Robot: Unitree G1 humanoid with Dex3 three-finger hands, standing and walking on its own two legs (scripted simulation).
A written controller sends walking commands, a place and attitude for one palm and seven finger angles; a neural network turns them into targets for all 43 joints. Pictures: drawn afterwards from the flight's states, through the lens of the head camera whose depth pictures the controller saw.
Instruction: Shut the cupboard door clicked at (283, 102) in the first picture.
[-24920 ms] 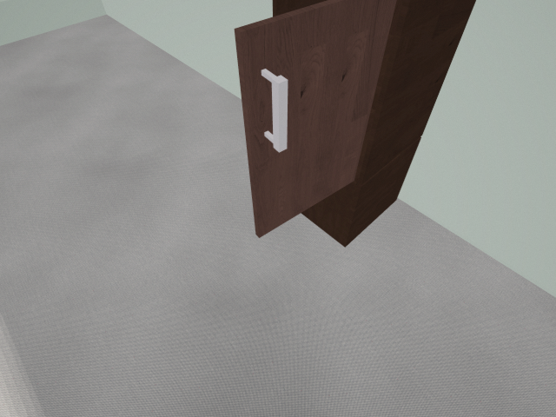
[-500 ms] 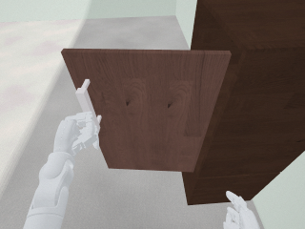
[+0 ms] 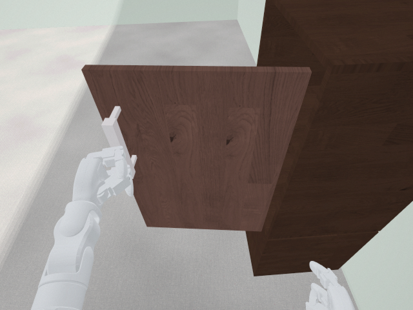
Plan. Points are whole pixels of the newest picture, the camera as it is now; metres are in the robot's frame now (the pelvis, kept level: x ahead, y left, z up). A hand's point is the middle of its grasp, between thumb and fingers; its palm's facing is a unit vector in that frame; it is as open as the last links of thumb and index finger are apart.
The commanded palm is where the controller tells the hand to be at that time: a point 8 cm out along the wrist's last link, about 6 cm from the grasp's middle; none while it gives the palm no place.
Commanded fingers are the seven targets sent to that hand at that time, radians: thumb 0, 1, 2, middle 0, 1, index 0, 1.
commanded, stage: push the door shut along its arc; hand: left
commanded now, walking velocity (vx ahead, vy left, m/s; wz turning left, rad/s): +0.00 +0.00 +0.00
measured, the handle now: (123, 144) +0.42 +0.20 +0.11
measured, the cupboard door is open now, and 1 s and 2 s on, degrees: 83 69 57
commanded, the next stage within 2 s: pull the fist back off the door in 1.92 s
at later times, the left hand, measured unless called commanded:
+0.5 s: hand (136, 159) +0.37 +0.16 +0.11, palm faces -0.08 -0.99 -0.06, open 3.1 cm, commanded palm +0.36 +0.20 +0.11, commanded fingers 0.00 0.90 0.90 -1.30 -1.50 -1.30 -1.50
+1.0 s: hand (157, 138) +0.43 +0.13 +0.11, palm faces -0.25 -0.97 -0.04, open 3.1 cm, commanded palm +0.43 +0.18 +0.11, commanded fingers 0.00 0.90 0.90 -1.30 -1.50 -1.30 -1.50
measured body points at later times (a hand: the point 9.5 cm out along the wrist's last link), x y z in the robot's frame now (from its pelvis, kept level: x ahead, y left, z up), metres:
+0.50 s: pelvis +0.00 +0.00 +0.00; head +0.02 -0.01 +0.45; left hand +0.37 +0.21 +0.12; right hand +0.13 -0.25 -0.10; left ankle +0.01 +0.12 -0.72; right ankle -0.02 -0.11 -0.72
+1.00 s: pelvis -0.01 +0.01 -0.01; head +0.04 +0.01 +0.44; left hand +0.44 +0.18 +0.11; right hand +0.07 -0.25 -0.12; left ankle +0.01 +0.12 -0.72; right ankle -0.02 -0.11 -0.72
